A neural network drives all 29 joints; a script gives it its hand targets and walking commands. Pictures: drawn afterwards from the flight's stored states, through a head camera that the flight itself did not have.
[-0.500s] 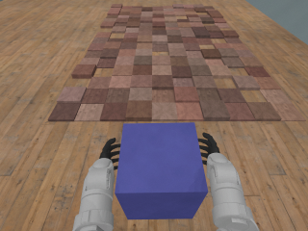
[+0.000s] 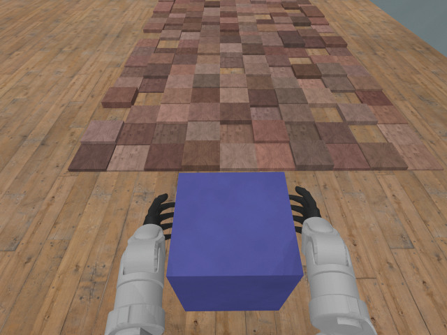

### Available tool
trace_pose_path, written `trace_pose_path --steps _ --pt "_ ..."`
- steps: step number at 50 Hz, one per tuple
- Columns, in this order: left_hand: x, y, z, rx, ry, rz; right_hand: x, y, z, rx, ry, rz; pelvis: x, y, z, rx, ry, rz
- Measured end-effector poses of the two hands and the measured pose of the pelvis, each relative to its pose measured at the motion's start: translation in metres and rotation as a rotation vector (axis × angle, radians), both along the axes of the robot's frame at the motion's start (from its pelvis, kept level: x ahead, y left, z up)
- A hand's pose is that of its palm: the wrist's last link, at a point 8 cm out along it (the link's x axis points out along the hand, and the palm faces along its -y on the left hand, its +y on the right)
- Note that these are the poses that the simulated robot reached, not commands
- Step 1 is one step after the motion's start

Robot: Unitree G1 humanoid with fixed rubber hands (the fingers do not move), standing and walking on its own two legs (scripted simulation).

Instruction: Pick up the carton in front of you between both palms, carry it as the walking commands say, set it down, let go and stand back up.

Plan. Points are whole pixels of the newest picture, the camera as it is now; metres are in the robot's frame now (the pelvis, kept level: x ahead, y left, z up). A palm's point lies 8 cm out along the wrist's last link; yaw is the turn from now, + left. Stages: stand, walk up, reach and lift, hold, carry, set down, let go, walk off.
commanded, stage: reach and lift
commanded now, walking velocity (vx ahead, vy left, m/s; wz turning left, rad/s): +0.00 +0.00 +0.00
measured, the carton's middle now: (231, 245) +0.31 +0.00 -0.05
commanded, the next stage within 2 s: hold in 0.38 s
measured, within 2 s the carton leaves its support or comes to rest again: neither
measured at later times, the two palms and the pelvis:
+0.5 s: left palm (152, 230) +0.29 +0.15 +0.05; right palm (315, 221) +0.30 -0.15 +0.05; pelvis +0.01 +0.00 +0.00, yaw +0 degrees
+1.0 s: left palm (167, 205) +0.31 +0.12 +0.08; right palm (334, 205) +0.31 -0.18 +0.08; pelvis +0.03 -0.02 +0.00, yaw -1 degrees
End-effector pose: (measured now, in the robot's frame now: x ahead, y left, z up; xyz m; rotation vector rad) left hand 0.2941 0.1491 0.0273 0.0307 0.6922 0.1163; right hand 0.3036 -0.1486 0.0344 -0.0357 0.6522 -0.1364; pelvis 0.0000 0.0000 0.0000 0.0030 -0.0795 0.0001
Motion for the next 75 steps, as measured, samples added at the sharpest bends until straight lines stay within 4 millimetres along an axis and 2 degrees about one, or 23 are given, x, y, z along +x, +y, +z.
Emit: trace_pose_path --steps 15,21,28,36,41,45,51,57,61,65,70,75 --pt "-0.002 -0.001 0.006 0.011 0.003 -0.003 0.0 -0.001 0.005 -0.008 0.003 0.013 0.008 -0.002 0.002 0.0 -0.016 0.003" --pt "-0.004 -0.002 0.01 0.009 -0.004 0.001 -0.002 -0.002 0.009 -0.007 -0.004 0.013 0.007 -0.003 0.002 0.0 -0.024 0.005" --pt "-0.009 -0.004 0.023 0.011 -0.031 -0.009 -0.01 -0.005 0.023 -0.008 -0.03 0.006 0.006 -0.003 0.004 -0.001 -0.044 0.008" --pt "-0.015 -0.005 0.021 0.009 -0.002 -0.013 -0.018 -0.005 0.019 -0.003 -0.002 -0.004 -0.003 -0.002 0.002 0.0 -0.064 0.003" --pt "-0.011 -0.006 0.026 0.009 -0.021 -0.008 -0.014 -0.006 0.023 0.011 -0.021 -0.012 -0.001 -0.002 0.0 0.004 0.016 -0.019" --pt "0.002 -0.016 0.039 0.002 -0.08 -0.007 -0.005 -0.017 0.032 0.03 -0.081 -0.028 0.007 -0.01 -0.006 0.002 0.068 -0.042" --pt "0.024 -0.032 0.061 -0.006 -0.11 -0.016 0.012 -0.033 0.055 0.055 -0.112 -0.061 0.036 -0.019 0.0 0.014 0.128 -0.007" --pt "0.055 -0.018 0.079 -0.035 -0.131 0.023 0.049 -0.019 0.076 0.073 -0.132 -0.048 0.081 -0.012 0.005 0.029 0.171 -0.004" --pt "0.078 -0.001 0.069 -0.062 -0.132 0.059 0.077 -0.002 0.069 0.071 -0.13 -0.038 0.122 -0.001 -0.009 0.027 0.17 -0.021" --pt "0.101 0.0 0.056 -0.074 -0.036 0.056 0.092 -0.003 0.049 0.091 -0.033 -0.081 0.159 0.005 -0.008 0.022 0.178 -0.047" --pt "0.149 -0.014 0.054 -0.079 0.018 0.023 0.121 -0.018 0.045 0.115 0.019 -0.166 0.21 0.002 0.002 0.005 0.179 -0.049" --pt "0.21 -0.029 0.052 -0.069 -0.015 0.048 0.18 -0.036 0.047 0.116 -0.014 -0.184 0.27 -0.014 -0.001 0.003 0.166 -0.048"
